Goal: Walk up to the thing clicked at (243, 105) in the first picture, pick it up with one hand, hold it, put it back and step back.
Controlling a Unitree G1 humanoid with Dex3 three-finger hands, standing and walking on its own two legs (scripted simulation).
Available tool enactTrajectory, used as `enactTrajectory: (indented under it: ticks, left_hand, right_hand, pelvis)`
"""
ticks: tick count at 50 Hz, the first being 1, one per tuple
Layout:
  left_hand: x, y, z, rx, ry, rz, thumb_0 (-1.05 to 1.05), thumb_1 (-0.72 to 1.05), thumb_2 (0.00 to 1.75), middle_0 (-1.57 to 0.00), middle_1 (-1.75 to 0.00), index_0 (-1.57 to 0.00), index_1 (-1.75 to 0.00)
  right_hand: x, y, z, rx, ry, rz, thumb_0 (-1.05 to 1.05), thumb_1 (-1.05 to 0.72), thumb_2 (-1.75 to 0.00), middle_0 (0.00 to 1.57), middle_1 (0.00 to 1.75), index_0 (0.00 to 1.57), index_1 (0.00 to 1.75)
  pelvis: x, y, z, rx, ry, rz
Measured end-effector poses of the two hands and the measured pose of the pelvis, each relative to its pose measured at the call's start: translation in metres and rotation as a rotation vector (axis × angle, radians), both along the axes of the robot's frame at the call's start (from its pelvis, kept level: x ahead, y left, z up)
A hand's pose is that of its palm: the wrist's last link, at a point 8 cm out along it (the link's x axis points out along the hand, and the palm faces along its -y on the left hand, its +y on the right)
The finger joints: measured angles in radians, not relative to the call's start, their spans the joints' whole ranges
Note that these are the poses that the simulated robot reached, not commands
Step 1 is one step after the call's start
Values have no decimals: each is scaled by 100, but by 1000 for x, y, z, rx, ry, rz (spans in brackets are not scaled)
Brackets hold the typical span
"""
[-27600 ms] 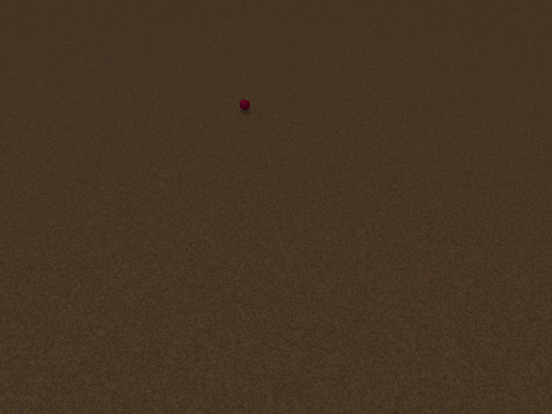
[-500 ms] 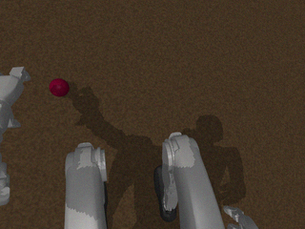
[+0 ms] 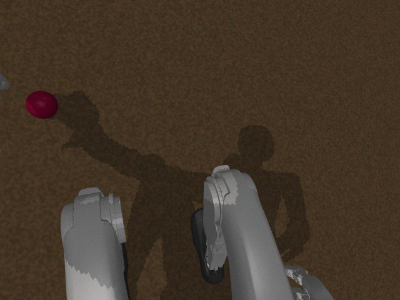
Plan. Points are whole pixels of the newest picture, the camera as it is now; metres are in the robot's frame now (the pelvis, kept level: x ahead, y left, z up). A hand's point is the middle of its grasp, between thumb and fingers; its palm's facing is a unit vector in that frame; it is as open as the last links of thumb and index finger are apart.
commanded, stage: rise first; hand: left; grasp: from above
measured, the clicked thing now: (42, 104) +0.54 +0.28 -0.32
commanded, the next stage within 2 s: none
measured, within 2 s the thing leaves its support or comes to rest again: neither
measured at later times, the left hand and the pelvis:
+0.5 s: hand out of the picture +0.47 +0.33 -0.19, palm faces -0.46 -0.07 -0.88, open 14.2 cm; pelvis +0.00 +0.00 -0.01, yaw -1 degrees
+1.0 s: hand (0, 112) +0.48 +0.32 -0.20, palm faces -0.46 -0.06 -0.88, open 14.2 cm; pelvis +0.00 +0.00 -0.02, yaw -2 degrees
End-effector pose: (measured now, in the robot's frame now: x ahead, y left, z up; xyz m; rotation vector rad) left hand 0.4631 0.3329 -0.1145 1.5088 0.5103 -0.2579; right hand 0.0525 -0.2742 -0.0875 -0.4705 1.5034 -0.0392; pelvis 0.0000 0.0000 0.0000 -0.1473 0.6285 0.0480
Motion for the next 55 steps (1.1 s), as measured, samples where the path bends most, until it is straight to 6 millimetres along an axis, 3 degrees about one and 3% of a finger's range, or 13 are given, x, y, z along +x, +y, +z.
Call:
enactTrajectory:
  ticks: [27, 55]
  left_hand:
    - [18, -5, -18, -7, -9, -1, 0, -55, 102, -9, -101, -8, -102]
    - [29, -15, -31, -3, -5, -8, 0, -55, 102, -9, -102, -8, -103]
  right_hand:
    - [-14, 5, -3, -2, 39, -1, 0, -91, -90, 20, 30, 21, 30]
    - [-34, 11, -3, -2, 46, -13, 0, -91, -90, 20, 30, 21, 30]
  pelvis:
    - [0, 2, -11, -20, -12, -12]
    - [-5, 3, -21, -30, -31, -18]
